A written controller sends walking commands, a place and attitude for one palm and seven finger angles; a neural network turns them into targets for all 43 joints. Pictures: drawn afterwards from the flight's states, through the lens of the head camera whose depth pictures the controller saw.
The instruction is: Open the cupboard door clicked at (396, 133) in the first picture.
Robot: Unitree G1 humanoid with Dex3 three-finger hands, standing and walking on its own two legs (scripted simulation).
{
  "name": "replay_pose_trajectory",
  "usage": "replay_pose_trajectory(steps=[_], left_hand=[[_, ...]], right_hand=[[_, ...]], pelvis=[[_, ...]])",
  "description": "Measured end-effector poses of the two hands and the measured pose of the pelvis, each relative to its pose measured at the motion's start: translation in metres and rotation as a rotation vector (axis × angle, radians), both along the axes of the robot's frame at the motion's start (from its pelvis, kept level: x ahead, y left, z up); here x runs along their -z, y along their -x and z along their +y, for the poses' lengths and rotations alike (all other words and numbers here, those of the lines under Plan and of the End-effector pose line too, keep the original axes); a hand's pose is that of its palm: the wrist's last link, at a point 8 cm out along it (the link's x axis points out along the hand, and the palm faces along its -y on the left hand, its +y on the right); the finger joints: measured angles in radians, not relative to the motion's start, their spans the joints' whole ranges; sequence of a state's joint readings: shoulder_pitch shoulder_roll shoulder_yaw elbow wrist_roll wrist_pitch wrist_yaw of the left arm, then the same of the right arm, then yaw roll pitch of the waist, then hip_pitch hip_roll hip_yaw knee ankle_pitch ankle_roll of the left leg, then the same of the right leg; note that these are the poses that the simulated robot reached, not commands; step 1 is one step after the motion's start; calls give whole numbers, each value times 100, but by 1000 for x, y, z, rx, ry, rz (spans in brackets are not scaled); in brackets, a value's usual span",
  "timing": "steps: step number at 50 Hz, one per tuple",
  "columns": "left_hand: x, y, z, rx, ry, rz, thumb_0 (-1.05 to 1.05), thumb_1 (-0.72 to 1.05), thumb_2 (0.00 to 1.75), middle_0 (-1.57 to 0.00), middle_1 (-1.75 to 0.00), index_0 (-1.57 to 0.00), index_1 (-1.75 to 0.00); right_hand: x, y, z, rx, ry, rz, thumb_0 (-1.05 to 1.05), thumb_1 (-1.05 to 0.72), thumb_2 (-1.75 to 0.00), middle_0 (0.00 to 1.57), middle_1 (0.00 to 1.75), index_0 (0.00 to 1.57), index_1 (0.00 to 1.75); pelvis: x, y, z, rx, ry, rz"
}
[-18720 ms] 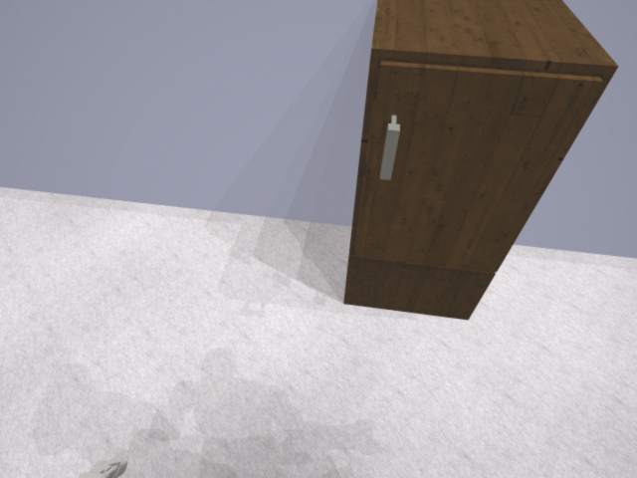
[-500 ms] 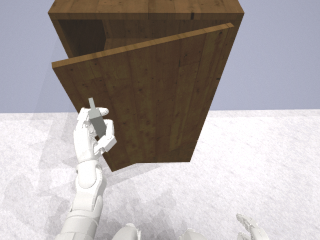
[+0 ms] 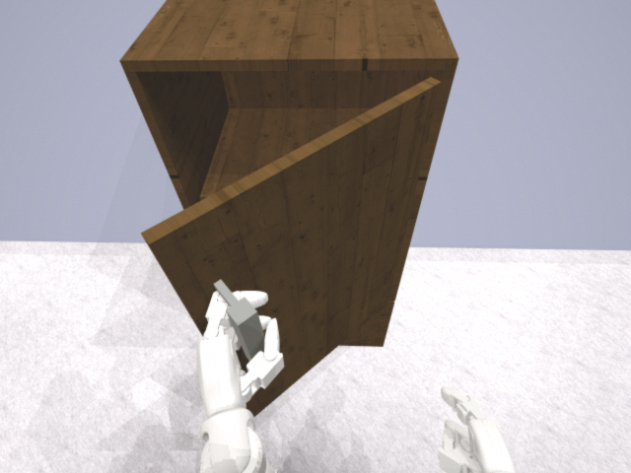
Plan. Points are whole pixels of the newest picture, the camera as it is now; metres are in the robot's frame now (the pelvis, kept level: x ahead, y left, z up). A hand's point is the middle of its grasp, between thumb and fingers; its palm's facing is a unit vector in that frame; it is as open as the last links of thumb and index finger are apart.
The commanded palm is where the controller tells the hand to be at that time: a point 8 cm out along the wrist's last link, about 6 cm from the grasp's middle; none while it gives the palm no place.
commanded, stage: open thumb and fingers to let go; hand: left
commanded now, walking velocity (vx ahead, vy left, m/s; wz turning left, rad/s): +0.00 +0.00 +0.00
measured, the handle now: (241, 324) +0.30 +0.11 +0.04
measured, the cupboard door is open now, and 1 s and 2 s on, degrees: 43 37 42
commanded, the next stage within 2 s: slide the hand sideways off the handle in 0.82 s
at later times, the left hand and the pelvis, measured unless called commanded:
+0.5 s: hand (259, 347) +0.27 +0.08 +0.04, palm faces +0.36 -0.93 -0.02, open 12.2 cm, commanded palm +0.22 +0.12 +0.04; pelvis +0.00 +0.00 -0.01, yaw +1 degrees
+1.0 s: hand (250, 354) +0.26 +0.09 +0.04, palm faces +0.20 -0.98 -0.01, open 15.8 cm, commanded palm +0.22 +0.12 +0.04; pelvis +0.00 +0.02 -0.01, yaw +0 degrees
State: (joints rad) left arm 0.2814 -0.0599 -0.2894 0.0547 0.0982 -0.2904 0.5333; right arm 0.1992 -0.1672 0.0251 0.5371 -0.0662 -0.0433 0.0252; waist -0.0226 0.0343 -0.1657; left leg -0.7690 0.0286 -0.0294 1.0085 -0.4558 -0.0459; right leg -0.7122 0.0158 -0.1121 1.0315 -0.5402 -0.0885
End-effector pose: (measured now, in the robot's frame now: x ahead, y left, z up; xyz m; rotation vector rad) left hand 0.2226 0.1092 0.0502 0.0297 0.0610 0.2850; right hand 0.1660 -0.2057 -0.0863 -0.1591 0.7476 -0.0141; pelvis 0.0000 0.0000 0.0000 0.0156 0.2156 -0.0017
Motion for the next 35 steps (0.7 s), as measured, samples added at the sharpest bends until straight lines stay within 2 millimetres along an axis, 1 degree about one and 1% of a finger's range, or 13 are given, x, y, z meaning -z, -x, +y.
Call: replay_pose_trajectory(steps=[3, 9, 12, 16, 23, 26, 30, 35], left_hand=[[1, -1, -1, -27, -5, -7, 2, 63, 73, -37, -134, -36, -135], [1, -6, 6, -99, 5, -18, 2, 57, 74, -38, -133, -37, -133], [0, -3, 8, -110, 7, -22, 2, 48, 71, -37, -131, -37, -131], [1, -2, 9, -103, 9, -22, 2, 30, 64, -36, -129, -36, -129], [5, -3, 11, -86, 15, -18, 1, -12, 46, -33, -124, -33, -124], [5, -4, 13, -81, 16, -21, 1, -27, 40, -32, -121, -32, -121], [6, -8, 16, -73, 23, -25, 0, -39, 35, -30, -112, -31, -112], [6, -11, 20, -57, 26, -21, 0, -46, 32, -26, -94, -29, -94]], right_hand=[[3, 0, -9, 3, 17, -2, 1, -90, -90, 20, 30, 20, 30], [10, 2, -21, 7, 36, 20, 1, -90, -90, 20, 30, 20, 30], [11, 4, -24, 6, 38, 30, 1, -90, -90, 20, 30, 20, 30], [13, 6, -26, 6, 44, 40, 1, -90, -90, 20, 30, 20, 30], [15, 7, -22, 16, 42, 45, 1, -90, -90, 20, 30, 20, 30], [15, 7, -17, 16, 43, 45, 1, -90, -90, 20, 30, 20, 30], [14, 6, -10, 15, 43, 44, 1, -90, -90, 20, 30, 20, 30], [10, 4, 0, 14, 40, 38, 1, -90, -90, 20, 30, 20, 30]], pelvis=[[2, 1, -4, -5, -3, 1], [4, 2, -10, -10, -13, 12], [4, 1, -11, -13, -16, 14], [4, 2, -11, -15, -15, 20], [6, 1, -7, -11, -13, 28], [7, 1, -4, -10, -10, 29], [7, 1, 1, -7, -5, 30], [6, 0, 9, -2, 3, 30]])
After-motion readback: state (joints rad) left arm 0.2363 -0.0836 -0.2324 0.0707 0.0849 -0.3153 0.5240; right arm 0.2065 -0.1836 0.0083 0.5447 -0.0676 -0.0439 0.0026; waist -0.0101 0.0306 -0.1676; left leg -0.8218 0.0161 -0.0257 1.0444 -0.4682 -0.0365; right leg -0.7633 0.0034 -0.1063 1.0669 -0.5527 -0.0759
